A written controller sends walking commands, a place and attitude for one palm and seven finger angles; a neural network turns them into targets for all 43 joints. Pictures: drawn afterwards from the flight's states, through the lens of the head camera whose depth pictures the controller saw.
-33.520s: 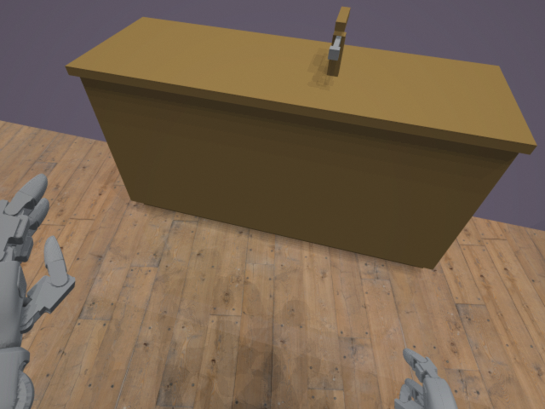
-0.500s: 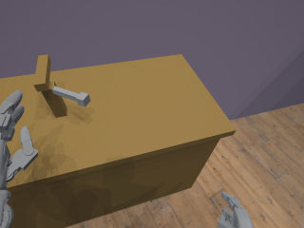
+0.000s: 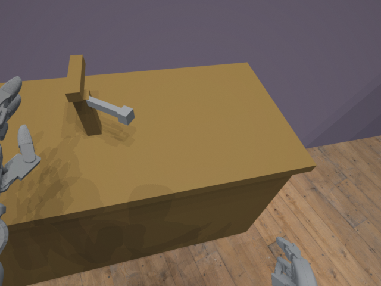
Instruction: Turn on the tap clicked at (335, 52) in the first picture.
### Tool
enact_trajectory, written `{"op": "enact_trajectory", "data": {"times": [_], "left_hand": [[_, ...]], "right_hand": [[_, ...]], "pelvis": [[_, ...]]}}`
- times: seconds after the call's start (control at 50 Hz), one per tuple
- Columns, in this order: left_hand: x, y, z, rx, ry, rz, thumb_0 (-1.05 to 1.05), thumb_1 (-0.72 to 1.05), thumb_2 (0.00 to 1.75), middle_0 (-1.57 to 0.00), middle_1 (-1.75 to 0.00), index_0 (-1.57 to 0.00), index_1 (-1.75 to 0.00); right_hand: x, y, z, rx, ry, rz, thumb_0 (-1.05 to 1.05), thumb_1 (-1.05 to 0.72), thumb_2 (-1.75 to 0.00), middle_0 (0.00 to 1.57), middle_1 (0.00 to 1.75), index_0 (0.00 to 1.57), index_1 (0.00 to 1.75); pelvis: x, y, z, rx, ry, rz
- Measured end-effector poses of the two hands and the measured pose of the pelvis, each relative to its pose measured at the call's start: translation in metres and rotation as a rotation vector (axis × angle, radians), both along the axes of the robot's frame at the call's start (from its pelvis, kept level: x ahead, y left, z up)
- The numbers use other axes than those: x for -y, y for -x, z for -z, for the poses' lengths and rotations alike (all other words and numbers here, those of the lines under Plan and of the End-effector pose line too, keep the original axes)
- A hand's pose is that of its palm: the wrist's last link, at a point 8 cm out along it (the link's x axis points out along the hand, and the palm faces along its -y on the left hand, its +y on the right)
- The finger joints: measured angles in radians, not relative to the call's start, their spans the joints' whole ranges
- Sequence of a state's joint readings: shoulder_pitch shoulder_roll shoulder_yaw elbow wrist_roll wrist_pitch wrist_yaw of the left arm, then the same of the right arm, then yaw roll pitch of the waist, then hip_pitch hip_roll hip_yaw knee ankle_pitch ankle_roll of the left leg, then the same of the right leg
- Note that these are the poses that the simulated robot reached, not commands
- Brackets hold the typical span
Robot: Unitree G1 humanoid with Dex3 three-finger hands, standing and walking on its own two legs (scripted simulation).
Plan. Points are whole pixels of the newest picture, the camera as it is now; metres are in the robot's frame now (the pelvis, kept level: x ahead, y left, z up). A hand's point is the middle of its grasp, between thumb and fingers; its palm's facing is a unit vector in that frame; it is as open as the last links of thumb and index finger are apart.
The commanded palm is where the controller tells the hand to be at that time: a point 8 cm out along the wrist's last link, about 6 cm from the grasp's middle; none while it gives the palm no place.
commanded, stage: look again from close up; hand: left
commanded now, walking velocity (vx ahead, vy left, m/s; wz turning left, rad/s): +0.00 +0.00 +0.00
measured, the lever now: (125, 115) +0.42 +0.21 +0.09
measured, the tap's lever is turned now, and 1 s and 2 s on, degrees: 52 52 52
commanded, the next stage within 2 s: come to a stop and stand still in 0.16 s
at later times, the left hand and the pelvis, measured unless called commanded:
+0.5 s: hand (45, 144) +0.26 +0.27 +0.18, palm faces +0.41 -0.80 -0.44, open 7.4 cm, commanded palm +0.18 +0.28 +0.17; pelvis +0.01 +0.01 +0.00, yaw -2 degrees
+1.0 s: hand (59, 164) +0.24 +0.25 +0.16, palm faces +0.38 -0.87 -0.33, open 7.4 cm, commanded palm +0.18 +0.28 +0.17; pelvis +0.01 +0.01 +0.00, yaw -3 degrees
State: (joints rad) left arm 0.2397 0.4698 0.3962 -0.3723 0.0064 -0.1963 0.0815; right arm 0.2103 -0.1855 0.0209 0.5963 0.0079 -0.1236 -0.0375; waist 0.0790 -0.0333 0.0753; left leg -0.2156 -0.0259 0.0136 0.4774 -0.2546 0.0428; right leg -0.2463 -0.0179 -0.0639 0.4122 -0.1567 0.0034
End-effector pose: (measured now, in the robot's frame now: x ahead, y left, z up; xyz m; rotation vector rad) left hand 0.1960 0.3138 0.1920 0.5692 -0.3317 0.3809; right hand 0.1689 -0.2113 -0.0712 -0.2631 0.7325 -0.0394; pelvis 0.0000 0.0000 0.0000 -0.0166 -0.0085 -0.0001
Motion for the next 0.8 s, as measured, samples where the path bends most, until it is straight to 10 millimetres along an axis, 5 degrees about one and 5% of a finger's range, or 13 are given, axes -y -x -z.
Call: {"op": "enact_trajectory", "data": {"times": [0.06, 0.22, 0.44, 0.48, 0.54, 0.68, 0.8], "left_hand": [[-0.012, -0.012, -0.007, 0.060, 0.041, -0.040, 0.01, 0.89, 0.90, -0.21, -0.31, -0.21, -0.31], [0.041, -0.012, 0.027, -0.091, 0.097, 0.171, 0.01, 0.89, 0.90, -0.21, -0.31, -0.20, -0.31], [0.019, -0.011, 0.016, -0.002, 0.105, 0.086, 0.01, 0.89, 0.90, -0.21, -0.31, -0.21, -0.31], [0.010, -0.019, 0.000, 0.045, -0.018, 0.087, 0.01, 0.89, 0.90, -0.22, -0.31, -0.21, -0.31], [-0.005, -0.030, -0.008, 0.102, 0.018, 0.051, 0.01, 0.89, 0.90, -0.21, -0.31, -0.21, -0.31], [0.033, -0.017, 0.019, -0.045, 0.091, 0.159, 0.01, 0.89, 0.90, -0.21, -0.31, -0.20, -0.31], [0.021, -0.003, 0.027, -0.067, 0.105, 0.102, 0.01, 0.89, 0.90, -0.22, -0.31, -0.21, -0.31]], "right_hand": [[0.000, 0.003, 0.003, 0.014, -0.041, 0.000, 0.02, -0.90, -0.90, 0.21, 0.30, 0.20, 0.30], [0.006, 0.018, 0.002, 0.043, -0.066, 0.096, 0.02, -0.90, -0.90, 0.21, 0.30, 0.20, 0.30], [0.011, 0.011, -0.001, 0.016, -0.005, 0.071, 0.02, -0.90, -0.90, 0.21, 0.30, 0.20, 0.30], [0.008, 0.006, -0.002, 0.019, 0.019, 0.022, 0.02, -0.90, -0.90, 0.21, 0.30, 0.20, 0.30], [0.004, -0.001, -0.004, 0.042, -0.019, 0.022, 0.02, -0.90, -0.90, 0.21, 0.30, 0.20, 0.30], [-0.002, -0.004, -0.008, 0.118, -0.079, 0.082, 0.02, -0.90, -0.90, 0.21, 0.30, 0.20, 0.30], [0.000, 0.005, -0.003, 0.062, -0.038, 0.072, 0.02, -0.90, -0.90, 0.21, 0.30, 0.20, 0.30]], "pelvis": [[-0.002, 0.002, 0.002, 0.004, -0.004, 0.025], [-0.008, -0.005, 0.002, 0.007, -0.007, 0.058], [-0.008, -0.011, 0.000, 0.007, 0.004, 0.046], [-0.006, -0.009, 0.001, -0.001, 0.006, 0.034], [-0.007, -0.006, 0.002, 0.001, -0.007, 0.044], [-0.013, -0.009, 0.004, 0.013, -0.005, 0.063], [-0.009, -0.007, 0.003, 0.021, -0.003, 0.048]]}}
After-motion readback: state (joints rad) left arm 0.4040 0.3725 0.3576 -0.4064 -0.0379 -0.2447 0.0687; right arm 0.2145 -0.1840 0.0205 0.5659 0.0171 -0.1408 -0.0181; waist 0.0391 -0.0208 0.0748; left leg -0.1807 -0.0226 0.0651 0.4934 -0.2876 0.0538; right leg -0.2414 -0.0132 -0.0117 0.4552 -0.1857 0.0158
